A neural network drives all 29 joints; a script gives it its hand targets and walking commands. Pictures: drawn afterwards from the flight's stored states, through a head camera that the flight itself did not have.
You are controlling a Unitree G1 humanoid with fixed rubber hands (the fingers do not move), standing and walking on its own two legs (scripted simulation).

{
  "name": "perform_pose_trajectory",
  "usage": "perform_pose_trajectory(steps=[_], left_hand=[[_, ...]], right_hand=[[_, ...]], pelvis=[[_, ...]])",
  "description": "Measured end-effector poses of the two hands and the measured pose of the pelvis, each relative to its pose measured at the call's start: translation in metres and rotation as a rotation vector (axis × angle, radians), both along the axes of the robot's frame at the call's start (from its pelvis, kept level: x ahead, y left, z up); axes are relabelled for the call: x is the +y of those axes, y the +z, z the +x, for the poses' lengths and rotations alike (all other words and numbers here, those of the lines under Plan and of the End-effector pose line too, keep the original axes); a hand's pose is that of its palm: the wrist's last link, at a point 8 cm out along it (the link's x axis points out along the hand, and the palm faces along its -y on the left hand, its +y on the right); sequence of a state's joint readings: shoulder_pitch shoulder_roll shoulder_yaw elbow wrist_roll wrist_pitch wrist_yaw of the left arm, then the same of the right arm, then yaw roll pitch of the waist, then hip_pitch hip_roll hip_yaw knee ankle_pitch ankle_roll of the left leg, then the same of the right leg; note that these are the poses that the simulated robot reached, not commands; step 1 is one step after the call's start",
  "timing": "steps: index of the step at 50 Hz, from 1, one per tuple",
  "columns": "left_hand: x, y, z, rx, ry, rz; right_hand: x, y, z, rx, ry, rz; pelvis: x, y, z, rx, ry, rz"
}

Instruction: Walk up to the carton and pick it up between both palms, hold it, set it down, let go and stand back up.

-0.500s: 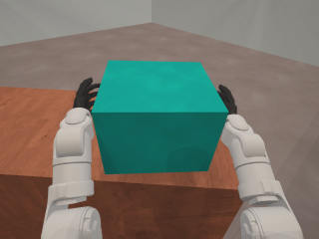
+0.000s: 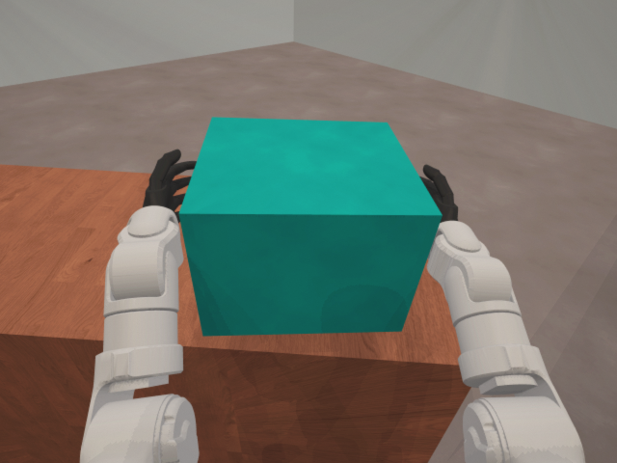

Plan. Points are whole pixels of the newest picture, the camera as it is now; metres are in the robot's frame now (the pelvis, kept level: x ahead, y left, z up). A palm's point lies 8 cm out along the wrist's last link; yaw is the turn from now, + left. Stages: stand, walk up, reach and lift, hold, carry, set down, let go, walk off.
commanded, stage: hold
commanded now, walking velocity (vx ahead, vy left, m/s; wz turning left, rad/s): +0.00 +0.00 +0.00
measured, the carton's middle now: (303, 220) +0.39 +0.00 +0.18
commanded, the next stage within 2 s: none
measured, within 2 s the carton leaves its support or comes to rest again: neither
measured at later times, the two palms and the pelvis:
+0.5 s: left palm (154, 213) +0.36 +0.18 +0.22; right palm (434, 219) +0.36 -0.17 +0.20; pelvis +0.00 +0.00 +0.00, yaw +1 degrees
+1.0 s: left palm (159, 211) +0.36 +0.17 +0.22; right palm (436, 223) +0.36 -0.17 +0.19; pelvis +0.00 +0.00 +0.00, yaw +0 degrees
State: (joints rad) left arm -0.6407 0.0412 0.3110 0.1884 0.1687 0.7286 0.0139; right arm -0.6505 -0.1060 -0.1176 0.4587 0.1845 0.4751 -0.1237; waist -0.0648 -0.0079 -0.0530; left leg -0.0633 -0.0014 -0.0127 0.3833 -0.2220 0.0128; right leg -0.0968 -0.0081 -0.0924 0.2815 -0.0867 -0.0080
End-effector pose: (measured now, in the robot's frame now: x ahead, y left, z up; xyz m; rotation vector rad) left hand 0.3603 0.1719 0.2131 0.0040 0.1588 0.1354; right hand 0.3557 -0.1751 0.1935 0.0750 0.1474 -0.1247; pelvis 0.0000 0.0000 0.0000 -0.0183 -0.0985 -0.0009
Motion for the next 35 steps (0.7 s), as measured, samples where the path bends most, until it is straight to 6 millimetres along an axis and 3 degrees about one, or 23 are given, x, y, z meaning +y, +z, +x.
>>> perform_pose_trajectory(steps=[24, 35], left_hand=[[0.008, 0.002, -0.005, -0.022, 0.012, -0.005], [0.002, 0.001, -0.002, -0.007, 0.005, 0.008]], right_hand=[[0.007, 0.009, 0.001, -0.023, 0.014, -0.013], [0.002, 0.001, 0.001, -0.008, 0.009, -0.013]], pelvis=[[-0.004, 0.0, 0.0, 0.003, 0.013, -0.001], [-0.002, 0.0, 0.0, -0.002, 0.005, -0.001]])
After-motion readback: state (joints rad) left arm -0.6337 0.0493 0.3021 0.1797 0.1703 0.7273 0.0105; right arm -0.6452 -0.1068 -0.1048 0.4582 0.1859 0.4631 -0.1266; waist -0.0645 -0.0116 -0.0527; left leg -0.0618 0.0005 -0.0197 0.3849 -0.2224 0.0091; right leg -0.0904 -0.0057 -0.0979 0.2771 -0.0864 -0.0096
